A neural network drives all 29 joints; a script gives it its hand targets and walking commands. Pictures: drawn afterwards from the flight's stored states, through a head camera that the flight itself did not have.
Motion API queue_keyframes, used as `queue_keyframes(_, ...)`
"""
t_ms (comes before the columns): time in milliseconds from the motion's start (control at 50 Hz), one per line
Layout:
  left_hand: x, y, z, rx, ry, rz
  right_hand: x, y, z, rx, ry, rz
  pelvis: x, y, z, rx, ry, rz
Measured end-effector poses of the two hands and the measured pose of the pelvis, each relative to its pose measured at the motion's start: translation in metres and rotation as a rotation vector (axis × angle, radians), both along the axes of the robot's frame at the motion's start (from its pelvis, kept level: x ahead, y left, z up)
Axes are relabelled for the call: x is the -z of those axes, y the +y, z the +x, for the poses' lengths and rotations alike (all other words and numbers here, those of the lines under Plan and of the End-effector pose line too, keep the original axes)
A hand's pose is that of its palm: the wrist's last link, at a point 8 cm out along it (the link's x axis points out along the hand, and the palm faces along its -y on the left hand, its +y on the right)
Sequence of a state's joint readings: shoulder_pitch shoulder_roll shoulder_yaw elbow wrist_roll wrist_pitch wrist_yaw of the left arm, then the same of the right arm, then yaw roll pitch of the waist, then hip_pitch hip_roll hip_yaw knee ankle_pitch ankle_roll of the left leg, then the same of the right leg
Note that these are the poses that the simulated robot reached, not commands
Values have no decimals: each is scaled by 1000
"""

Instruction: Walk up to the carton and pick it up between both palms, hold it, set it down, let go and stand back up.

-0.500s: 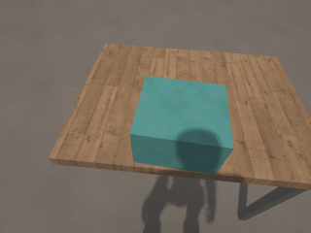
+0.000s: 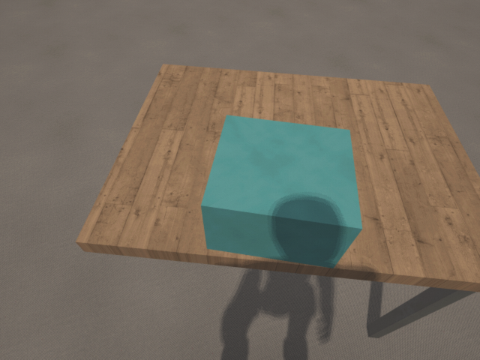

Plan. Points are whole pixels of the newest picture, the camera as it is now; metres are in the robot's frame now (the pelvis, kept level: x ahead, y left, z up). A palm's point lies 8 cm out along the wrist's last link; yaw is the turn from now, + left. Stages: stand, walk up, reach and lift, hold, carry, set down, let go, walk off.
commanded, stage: stand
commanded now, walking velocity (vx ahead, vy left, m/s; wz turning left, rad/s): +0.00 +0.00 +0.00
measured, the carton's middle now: (278, 189) +0.42 -0.07 +0.00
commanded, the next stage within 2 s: walk up in 0.32 s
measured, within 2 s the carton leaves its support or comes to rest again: neither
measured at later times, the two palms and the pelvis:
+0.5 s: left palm out of the picture -0.03 +0.20 -0.16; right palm out of the picture -0.03 -0.20 -0.15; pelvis +0.00 +0.00 +0.00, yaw +0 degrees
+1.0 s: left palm out of the picture +0.05 +0.18 -0.15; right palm out of the picture -0.02 -0.25 -0.16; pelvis +0.00 -0.03 -0.01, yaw -5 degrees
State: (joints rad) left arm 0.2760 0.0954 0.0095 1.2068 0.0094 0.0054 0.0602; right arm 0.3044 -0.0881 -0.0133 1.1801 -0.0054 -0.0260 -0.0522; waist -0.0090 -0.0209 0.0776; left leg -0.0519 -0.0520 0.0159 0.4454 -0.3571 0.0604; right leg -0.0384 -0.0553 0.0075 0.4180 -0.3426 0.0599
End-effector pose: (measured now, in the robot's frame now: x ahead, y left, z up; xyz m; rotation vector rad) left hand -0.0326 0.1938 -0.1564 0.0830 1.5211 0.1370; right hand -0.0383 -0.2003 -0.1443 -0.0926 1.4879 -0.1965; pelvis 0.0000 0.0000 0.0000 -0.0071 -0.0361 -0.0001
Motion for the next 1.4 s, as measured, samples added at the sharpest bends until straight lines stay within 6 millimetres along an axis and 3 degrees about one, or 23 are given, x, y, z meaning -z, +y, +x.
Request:
queue_keyframes(360,0,7,3,-6,-10,13,0,-2,13,-11,-36,-11,1,2,3,-3,4,2)
queue_keyframes(580,2,5,6,53,-21,19,4,-8,9,-20,-50,-18,4,-1,0,19,-8,16)
queue_keyframes(640,5,6,16,131,-27,36,9,-17,-1,27,-65,-31,9,-7,-3,63,-20,33)
queue_keyframes(740,4,0,59,189,-128,71,20,-32,-34,57,9,-17,16,-21,0,85,-52,20)
queue_keyframes(780,-1,-5,73,167,-193,75,22,-37,-39,39,37,-4,16,-25,3,77,-52,0)
queue_keyframes(840,-4,-10,80,153,-233,73,23,-42,-31,5,39,-3,16,-29,2,74,-53,-16)
queue_keyframes(1020,-3,-13,83,160,-225,40,9,-47,20,-34,-112,-16,8,-34,-3,88,-57,-7)
queue_keyframes(1200,-8,-7,60,172,-188,43,-4,-57,39,-49,-173,-40,0,-35,-9,107,-45,-1)
queue_keyframes(1400,-15,-1,18,195,-86,50,-2,-56,11,-33,-128,-20,-4,-33,-18,123,-38,3)
